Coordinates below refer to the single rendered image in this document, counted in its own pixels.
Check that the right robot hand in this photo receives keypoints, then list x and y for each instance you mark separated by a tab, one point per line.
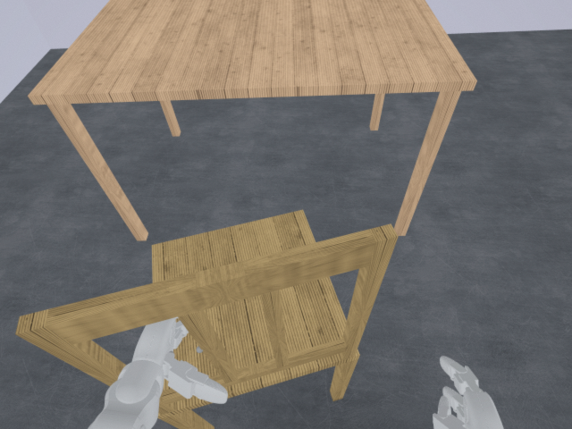
475	410

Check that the left robot hand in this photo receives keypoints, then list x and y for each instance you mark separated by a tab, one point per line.
154	345

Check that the robot left forearm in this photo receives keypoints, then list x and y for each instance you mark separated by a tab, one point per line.
132	402

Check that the chair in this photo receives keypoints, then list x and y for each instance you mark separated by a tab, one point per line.
256	297

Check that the table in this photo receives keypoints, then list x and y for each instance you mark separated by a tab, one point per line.
162	50

